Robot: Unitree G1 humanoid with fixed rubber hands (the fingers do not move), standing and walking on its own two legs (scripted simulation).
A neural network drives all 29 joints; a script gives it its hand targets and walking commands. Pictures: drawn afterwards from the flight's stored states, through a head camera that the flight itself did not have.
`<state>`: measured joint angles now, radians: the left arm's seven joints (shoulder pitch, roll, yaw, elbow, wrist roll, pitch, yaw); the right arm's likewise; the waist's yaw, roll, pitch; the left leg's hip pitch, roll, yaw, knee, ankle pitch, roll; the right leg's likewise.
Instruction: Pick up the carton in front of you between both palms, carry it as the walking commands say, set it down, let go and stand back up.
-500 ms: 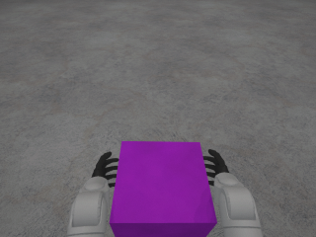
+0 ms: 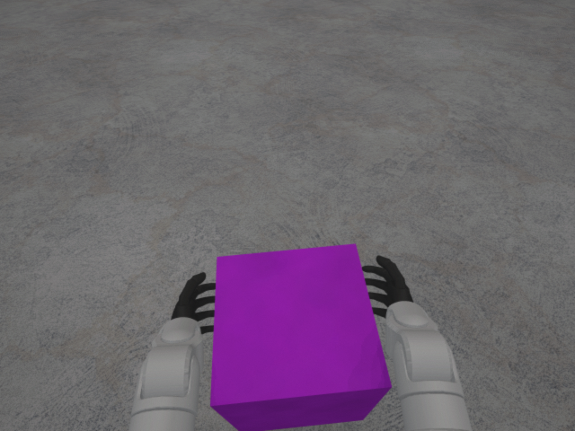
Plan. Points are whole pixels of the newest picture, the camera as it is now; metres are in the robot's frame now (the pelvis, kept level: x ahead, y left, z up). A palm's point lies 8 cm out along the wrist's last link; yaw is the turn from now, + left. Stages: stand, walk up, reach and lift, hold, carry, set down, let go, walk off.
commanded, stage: carry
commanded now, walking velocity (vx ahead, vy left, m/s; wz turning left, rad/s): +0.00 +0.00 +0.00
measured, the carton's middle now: (295, 344) +0.29 +0.00 -0.07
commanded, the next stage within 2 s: none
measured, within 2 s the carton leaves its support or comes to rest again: neither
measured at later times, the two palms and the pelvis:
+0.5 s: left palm (177, 331) +0.27 +0.16 +0.02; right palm (390, 316) +0.29 -0.14 +0.03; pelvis -0.01 +0.01 +0.00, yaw +0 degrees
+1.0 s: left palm (184, 338) +0.26 +0.15 +0.03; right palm (401, 322) +0.27 -0.15 +0.04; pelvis -0.02 +0.00 +0.00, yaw +0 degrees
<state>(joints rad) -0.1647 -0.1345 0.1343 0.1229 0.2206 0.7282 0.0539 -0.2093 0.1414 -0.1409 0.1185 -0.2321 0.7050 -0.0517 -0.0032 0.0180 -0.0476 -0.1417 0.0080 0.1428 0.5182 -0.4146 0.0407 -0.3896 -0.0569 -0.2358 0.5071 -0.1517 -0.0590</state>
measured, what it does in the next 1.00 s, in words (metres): stands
